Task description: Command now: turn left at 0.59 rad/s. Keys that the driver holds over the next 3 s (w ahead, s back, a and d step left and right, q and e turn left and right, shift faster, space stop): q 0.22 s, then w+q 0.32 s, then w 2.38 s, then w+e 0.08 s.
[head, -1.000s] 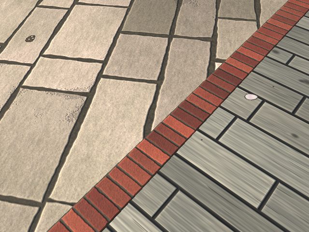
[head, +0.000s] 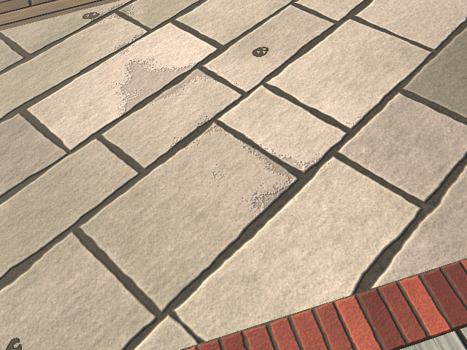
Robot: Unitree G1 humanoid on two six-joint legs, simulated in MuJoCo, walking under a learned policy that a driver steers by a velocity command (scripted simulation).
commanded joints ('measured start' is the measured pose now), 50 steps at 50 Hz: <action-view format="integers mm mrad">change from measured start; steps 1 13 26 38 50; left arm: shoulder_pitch -5 -80 -143 130 245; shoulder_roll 206 173 139 136 221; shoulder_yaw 61 62 46 30 37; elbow -55 -69 -68 18 109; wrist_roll -4 -12 -41 -12 -50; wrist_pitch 1 -21 -111 -115 -79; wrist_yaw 3 -12 -70 -51 -44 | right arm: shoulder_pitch -78 57 99 16 -202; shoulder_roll -24 -133 -147 -41 -13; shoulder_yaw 5 -29 -21 19 41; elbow -114 -76 -41 -51 -104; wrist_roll -2 -16 2 -12 3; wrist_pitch -16 -70 -92 -140 -162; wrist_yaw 12 6 -6 13 55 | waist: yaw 33 -45 -58 19 48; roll -239 80 117 -159 -151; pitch -119 -139 -36 33 35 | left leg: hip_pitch -4 496 306 -280 22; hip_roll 34 267 180 80 43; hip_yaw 55 -344 -427 -64 55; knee -152 -746 -803 16 -521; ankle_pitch -11 228 -77 119 337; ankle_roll -1 346 320 113 129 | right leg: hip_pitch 191 -455 -155 243 254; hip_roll -227 -13 82 -182 -203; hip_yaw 127 105 98 405 173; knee -105 676 100 -295 -262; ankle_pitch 401 -266 -37 -154 332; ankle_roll -212 42 27 -201 -166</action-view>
